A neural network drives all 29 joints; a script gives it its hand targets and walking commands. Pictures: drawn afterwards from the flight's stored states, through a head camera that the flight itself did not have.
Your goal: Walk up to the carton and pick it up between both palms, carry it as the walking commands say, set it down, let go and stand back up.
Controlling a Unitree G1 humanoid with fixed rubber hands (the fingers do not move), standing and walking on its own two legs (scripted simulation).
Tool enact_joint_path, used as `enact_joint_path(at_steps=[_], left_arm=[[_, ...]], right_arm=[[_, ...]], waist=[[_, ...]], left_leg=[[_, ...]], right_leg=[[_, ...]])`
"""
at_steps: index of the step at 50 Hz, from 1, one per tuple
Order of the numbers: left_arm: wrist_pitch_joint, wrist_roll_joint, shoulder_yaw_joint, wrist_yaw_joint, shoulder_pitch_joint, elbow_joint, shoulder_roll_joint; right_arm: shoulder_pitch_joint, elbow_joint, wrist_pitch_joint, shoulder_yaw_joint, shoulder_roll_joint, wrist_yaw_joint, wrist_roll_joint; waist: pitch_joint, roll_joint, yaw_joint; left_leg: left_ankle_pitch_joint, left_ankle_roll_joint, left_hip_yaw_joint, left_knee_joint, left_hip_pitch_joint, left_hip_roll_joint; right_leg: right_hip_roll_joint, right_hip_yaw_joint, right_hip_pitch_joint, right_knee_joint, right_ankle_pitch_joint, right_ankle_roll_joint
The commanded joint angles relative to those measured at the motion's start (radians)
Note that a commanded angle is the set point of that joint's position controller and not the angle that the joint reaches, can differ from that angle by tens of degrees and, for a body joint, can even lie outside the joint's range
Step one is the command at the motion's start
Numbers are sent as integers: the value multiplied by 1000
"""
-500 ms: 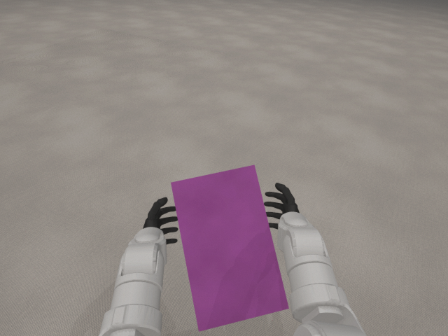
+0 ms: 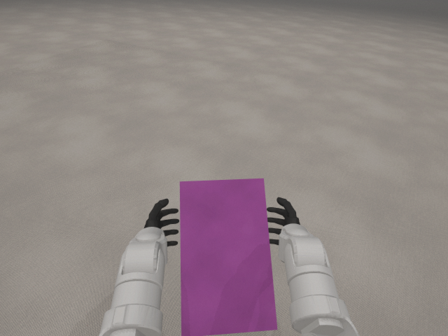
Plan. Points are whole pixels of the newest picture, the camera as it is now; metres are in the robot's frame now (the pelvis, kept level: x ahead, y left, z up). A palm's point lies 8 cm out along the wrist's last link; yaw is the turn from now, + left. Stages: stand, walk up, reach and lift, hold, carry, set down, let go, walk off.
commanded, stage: reach and lift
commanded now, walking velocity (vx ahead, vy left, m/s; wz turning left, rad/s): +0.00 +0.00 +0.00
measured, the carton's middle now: (222, 249) +0.37 +0.00 -0.05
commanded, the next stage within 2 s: hold in 0.66 s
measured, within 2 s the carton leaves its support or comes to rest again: neither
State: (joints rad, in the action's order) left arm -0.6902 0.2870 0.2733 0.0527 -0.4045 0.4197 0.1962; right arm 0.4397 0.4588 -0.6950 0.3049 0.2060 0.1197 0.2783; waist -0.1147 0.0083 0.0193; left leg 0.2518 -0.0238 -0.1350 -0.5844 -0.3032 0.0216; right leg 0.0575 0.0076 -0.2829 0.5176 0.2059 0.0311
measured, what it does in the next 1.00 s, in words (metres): stands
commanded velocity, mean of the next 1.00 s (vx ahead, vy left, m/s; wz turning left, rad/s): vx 0.00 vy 0.00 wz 0.00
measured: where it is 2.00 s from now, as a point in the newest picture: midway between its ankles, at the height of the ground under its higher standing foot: outside the picture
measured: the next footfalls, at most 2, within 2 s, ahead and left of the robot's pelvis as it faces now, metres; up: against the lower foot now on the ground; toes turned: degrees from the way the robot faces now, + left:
none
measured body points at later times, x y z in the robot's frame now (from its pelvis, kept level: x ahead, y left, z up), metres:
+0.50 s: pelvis +0.00 -0.01 +0.00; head -0.06 +0.00 +0.45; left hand +0.32 +0.13 +0.06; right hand +0.33 -0.13 +0.06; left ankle +0.04 +0.13 -0.73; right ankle +0.05 -0.10 -0.73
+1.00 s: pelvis +0.00 -0.01 +0.00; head -0.07 -0.01 +0.45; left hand +0.31 +0.13 +0.07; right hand +0.31 -0.13 +0.06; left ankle +0.04 +0.13 -0.73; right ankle +0.05 -0.10 -0.73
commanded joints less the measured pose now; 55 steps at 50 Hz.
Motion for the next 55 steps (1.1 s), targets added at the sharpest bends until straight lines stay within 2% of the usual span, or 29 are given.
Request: enact_joint_path(at_steps=[1, 10, 18, 28, 40, 55], left_arm=[[14, -298, -561, -262, -671, -32, 1071], [3, -289, -553, -261, -635, -29, 1065], [-3, -300, -575, -267, -579, -53, 1073], [-19, -277, -544, -278, -511, -41, 1044], [-28, -276, -545, -290, -436, -48, 1044], [-23, -256, -507, -299, -427, 9, 1038]], right_arm=[[566, 18, 3, -508, 1064, -285, -257], [554, 1, -2, -516, 1058, -294, -263], [531, -57, -5, -564, 1071, -297, -286], [462, -30, -28, -544, 1072, -302, -266], [442, -88, -31, -584, 1082, -308, -289], [495, -88, -23, -582, 1088, -313, -292]], waist=[[-184, 20, -77], [-173, 19, -65], [-204, 9, -55], [-158, -6, -50], [-175, -16, -34], [-148, -25, -12]], left_leg=[[-46, 26, 21, 148, 107, 44], [-52, 27, 24, 157, 128, 46], [-98, 29, 26, 154, 141, 51], [-81, 37, 31, 174, 143, 52], [-113, 42, 37, 178, 149, 58], [-43, 50, 46, 178, 138, 56]], right_leg=[[-11, -109, 280, -79, -68, -33], [-10, -111, 276, -88, -62, -34], [-9, -114, 293, -86, -113, -36], [-13, -119, 282, -109, -92, -39], [-15, -125, 303, -112, -143, -40], [-22, -135, 262, -128, -21, -41]])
